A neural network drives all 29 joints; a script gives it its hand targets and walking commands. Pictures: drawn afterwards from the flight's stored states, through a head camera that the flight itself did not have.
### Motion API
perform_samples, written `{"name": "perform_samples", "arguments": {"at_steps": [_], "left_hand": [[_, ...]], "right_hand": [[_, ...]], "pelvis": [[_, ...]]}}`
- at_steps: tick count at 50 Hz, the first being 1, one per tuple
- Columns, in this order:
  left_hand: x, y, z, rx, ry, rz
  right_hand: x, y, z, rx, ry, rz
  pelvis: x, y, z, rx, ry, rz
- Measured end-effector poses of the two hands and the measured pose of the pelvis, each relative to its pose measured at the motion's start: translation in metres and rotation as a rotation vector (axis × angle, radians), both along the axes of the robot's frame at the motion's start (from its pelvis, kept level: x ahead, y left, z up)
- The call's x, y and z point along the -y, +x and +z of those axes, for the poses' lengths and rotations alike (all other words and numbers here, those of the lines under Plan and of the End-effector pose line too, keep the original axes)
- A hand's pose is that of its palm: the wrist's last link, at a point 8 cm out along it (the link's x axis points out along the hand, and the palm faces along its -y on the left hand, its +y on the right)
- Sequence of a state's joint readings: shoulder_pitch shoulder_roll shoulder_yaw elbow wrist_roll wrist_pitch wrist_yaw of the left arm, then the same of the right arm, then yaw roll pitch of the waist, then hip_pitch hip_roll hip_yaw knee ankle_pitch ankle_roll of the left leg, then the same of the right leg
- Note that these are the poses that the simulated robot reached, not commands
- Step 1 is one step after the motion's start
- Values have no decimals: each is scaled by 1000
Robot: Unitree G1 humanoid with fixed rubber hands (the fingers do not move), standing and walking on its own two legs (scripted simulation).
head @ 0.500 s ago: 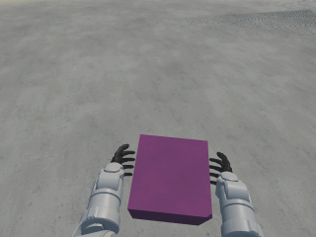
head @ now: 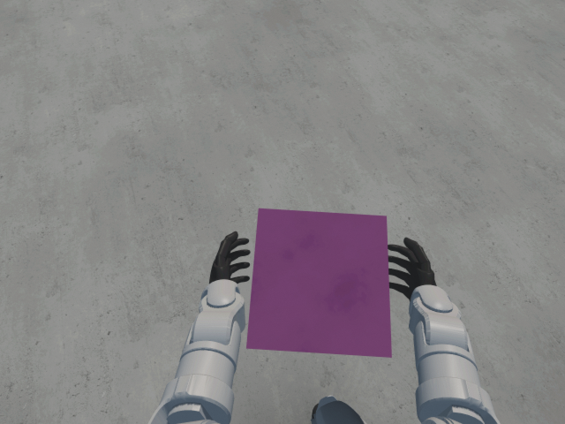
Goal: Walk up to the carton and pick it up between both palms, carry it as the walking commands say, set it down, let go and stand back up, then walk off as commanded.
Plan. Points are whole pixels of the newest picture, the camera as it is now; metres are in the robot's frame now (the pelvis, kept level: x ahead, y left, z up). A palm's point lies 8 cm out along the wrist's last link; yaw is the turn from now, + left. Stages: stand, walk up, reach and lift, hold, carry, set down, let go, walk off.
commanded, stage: set down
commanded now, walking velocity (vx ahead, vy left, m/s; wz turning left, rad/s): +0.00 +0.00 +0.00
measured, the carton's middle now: (315, 284) +0.35 -0.11 -0.14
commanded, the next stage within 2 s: none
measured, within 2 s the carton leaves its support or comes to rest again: neither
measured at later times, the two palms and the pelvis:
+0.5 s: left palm (238, 282) +0.38 +0.03 -0.14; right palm (398, 282) +0.33 -0.26 -0.14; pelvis -0.03 -0.08 -0.08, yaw +2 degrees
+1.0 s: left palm (237, 294) +0.40 +0.04 -0.24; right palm (376, 292) +0.34 -0.24 -0.24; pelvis -0.03 -0.03 -0.15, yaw +1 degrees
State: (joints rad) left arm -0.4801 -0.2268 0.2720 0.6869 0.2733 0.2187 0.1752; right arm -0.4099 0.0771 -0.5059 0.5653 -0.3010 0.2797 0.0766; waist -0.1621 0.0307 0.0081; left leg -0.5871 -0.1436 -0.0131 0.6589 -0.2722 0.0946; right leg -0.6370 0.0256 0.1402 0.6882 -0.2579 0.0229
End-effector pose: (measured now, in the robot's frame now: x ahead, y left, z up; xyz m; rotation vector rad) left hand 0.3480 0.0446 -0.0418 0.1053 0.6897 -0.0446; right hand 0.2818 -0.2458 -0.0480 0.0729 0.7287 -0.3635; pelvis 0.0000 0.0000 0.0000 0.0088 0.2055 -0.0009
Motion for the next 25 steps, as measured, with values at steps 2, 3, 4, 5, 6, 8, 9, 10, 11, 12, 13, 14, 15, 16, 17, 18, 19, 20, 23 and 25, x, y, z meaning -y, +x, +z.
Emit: {"name": "perform_samples", "arguments": {"at_steps": [2, 3, 4, 5, 6, 8, 9, 10, 11, 12, 13, 14, 15, 16, 17, 18, 19, 20, 23, 25], "left_hand": [[4, 0, -10, -7, -4, 13], [5, 0, -16, -10, -6, 23], [6, -1, -21, -11, -7, 33], [7, -2, -26, -11, -9, 43], [8, -3, -31, -10, -11, 55], [9, -4, -42, -9, -16, 75], [9, -5, -48, -9, -17, 82], [8, -4, -53, -8, -17, 90], [8, -3, -59, -6, -16, 98], [8, -2, -64, -4, -15, 105], [7, 0, -69, -2, -15, 112], [7, 2, -74, 2, -12, 115], [7, 4, -78, 7, -8, 115], [7, 7, -82, 11, -6, 114], [7, 9, -85, 15, -7, 116], [7, 12, -88, 19, -7, 119], [7, 14, -90, 23, -8, 119], [8, 17, -92, 28, -9, 117], [12, 28, -96, 41, -16, 99], [15, 35, -97, 51, -11, 76]], "right_hand": [[4, 2, -8, -6, -6, 6], [5, 4, -12, -9, -8, 8], [6, 6, -16, -10, -11, 11], [7, 8, -21, -10, -14, 13], [8, 10, -25, -7, -16, 15], [9, 16, -34, -2, -23, 20], [9, 19, -39, 0, -25, 21], [9, 22, -44, 2, -23, 20], [8, 24, -49, 5, -23, 21], [8, 27, -53, 8, -22, 23], [7, 30, -58, 14, -17, 22], [6, 33, -62, 21, -15, 21], [6, 35, -66, 28, -13, 19], [6, 37, -70, 34, -8, 15], [6, 39, -74, 40, -6, 12], [5, 40, -77, 46, -1, 6], [6, 42, -80, 52, 1, 2], [6, 43, -83, 56, 2, -2], [9, 45, -91, 65, -1, -19], [11, 45, -95, 69, 1, -35]], "pelvis": [[5, -2, -3, -25, 6, -4], [8, -4, -5, -39, 7, -4], [11, -5, -7, -55, 8, 0], [14, -7, -9, -72, 9, 6], [18, -8, -12, -89, 10, 9], [25, -12, -17, -120, 10, 16], [29, -14, -20, -137, 9, 21], [33, -16, -23, -154, 9, 25], [37, -18, -26, -170, 9, 29], [41, -20, -30, -184, 9, 34], [45, -23, -34, -197, 10, 36], [49, -25, -38, -210, 9, 39], [53, -27, -42, -222, 7, 42], [57, -28, -46, -235, 5, 44], [60, -30, -50, -245, 5, 46], [63, -31, -54, -256, 5, 46], [66, -32, -59, -266, 4, 47], [69, -33, -63, -273, 4, 46], [75, -34, -75, -292, 6, 39], [77, -35, -82, -299, 6, 33]]}}
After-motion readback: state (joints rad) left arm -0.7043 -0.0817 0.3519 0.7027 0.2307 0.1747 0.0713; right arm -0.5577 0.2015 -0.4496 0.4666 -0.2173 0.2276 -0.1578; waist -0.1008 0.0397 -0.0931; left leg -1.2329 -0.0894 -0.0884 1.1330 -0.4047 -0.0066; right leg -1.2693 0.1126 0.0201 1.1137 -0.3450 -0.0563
